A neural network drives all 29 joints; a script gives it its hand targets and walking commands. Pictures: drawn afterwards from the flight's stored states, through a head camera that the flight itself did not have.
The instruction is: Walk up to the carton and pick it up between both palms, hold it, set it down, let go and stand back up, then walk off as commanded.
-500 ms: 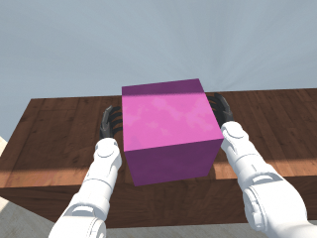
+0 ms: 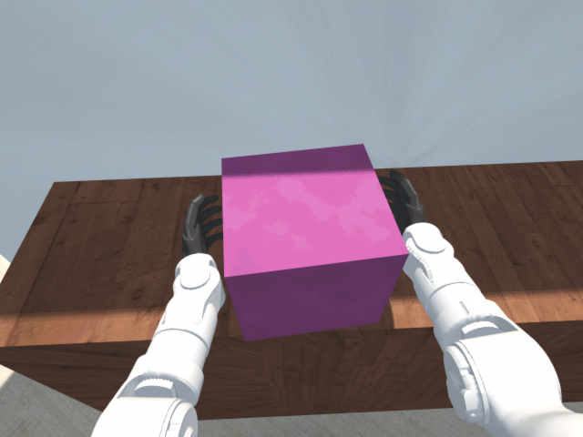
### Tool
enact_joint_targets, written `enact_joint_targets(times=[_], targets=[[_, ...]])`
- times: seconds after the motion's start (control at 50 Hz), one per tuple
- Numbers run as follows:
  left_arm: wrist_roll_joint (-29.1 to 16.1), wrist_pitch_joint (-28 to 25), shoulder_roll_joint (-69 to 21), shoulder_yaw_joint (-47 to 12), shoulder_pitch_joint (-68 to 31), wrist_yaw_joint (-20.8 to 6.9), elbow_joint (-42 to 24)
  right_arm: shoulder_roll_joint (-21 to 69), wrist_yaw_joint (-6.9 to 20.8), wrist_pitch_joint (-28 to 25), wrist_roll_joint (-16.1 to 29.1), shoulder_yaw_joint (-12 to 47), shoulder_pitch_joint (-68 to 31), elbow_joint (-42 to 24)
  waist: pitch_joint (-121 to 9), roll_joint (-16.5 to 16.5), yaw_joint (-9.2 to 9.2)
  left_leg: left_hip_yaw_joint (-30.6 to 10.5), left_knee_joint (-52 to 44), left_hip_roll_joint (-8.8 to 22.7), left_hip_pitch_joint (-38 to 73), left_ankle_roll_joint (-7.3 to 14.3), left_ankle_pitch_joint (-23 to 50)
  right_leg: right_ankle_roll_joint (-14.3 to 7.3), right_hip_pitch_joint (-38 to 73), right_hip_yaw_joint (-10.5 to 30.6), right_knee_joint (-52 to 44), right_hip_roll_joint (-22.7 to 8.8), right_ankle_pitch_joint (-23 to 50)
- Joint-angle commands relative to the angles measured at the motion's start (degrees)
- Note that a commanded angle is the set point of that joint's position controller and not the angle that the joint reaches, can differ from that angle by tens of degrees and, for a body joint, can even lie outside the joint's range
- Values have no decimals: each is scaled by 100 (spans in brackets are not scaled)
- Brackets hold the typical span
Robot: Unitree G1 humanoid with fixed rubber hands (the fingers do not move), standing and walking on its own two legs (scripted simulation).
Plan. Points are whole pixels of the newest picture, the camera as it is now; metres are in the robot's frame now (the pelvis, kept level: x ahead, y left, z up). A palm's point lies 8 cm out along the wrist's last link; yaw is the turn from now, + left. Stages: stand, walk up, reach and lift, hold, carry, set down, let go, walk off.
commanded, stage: reach and lift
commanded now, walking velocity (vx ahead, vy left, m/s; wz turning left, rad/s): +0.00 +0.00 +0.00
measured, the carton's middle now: (303, 244) +0.42 +0.04 +0.01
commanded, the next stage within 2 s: none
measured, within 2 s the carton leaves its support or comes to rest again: leaves its support in 0.42 s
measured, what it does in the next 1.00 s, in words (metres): stands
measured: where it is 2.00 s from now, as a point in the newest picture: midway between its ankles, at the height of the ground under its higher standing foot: outside the picture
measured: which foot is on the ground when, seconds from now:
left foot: down 0.00-1.00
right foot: down 0.00-1.00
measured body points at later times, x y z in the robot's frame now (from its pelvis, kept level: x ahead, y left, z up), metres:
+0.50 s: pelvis +0.00 +0.00 +0.00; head +0.02 -0.01 +0.45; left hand +0.37 +0.19 +0.06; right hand +0.43 -0.12 +0.06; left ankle +0.02 +0.11 -0.74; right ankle +0.01 -0.13 -0.74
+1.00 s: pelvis -0.01 +0.00 +0.00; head +0.00 -0.01 +0.45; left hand +0.37 +0.18 +0.09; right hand +0.42 -0.13 +0.08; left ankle +0.02 +0.11 -0.74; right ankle +0.01 -0.13 -0.74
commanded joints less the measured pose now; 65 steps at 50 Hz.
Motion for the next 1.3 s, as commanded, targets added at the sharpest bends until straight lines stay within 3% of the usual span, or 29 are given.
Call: enact_joint_targets(times=[0.0,0.08,0.16,0.22,0.3,0.44,0.56,0.68,0.82,1.0,1.14,1.28], targets=[[547,-592,-990,-84,-3100,-309,-741,895,31,-265,-440,-238,-2688,-808,-3591,-397,-88,-262,567,41,1652,-352,2217,-284,144,-637,-191,232,712],[838,-617,-1619,-155,-3266,-500,-768,1743,198,-349,-816,-225,-2675,-850,-3562,-393,-93,-221,483,20,1769,-343,2284,-275,324,-675,-276,208,824],[1307,-605,-3574,-788,-3672,-1039,-758,4154,690,-456,-1542,79,-2682,-1103,-3643,-385,-193,-217,312,-52,2023,-301,2373,-274,627,-760,-420,158,1098],[1285,-633,-3810,-1132,-3649,-1141,-798,4482,820,-600,-1565,301,-2598,-1260,-4037,-309,-211,-302,319,-28,2252,-341,2726,-253,819,-820,-421,212,1548],[1033,-693,-3988,-1552,-3879,-1099,-1027,4615,816,-712,-1354,645,-2731,-1581,-4222,-247,-258,-405,359,0,2317,-396,3000,-219,964,-856,-422,293,1857],[869,-550,-4092,-1940,-4113,-1043,-1209,4610,744,-614,-1081,954,-2948,-1862,-3861,-220,-377,-522,243,17,2266,-395,2547,-215,1061,-830,-529,335,1644],[750,-282,-4044,-2026,-4566,-1008,-1359,4670,731,-369,-849,1105,-3172,-1845,-3704,-161,-352,-544,74,6,2170,-340,1927,-217,1009,-764,-603,339,1189],[430,4,-4051,-2323,-4921,-921,-1734,4809,716,-63,-485,1378,-3515,-2274,-3965,-104,-381,-606,37,-39,2194,-323,1637,-190,921,-728,-618,361,996],[111,370,-4015,-2520,-4879,-873,-2261,4910,624,376,-55,1654,-3489,-2796,-4116,-62,-461,-704,76,-87,2409,-300,1793,-145,910,-671,-604,396,1126],[123,1128,-3688,-2454,-4261,-1067,-2915,4805,367,989,305,2007,-3145,-3512,-3885,-105,-630,-784,101,-176,2786,-281,2229,-5,1376,-603,-656,364,1591],[46,1669,-3710,-2647,-3920,-1205,-3514,4704,195,1312,602,2294,-3313,-4484,-4130,-8,-693,-857,198,-188,3143,-309,2659,15,1596,-607,-605,399,1989],[66,2240,-3691,-2663,-3961,-1312,-3764,4478,107,1636,730,2256,-3566,-4799,-3700,49,-742,-900,57,-158,3296,-329,2199,-17,1535,-620,-672,398,1577]])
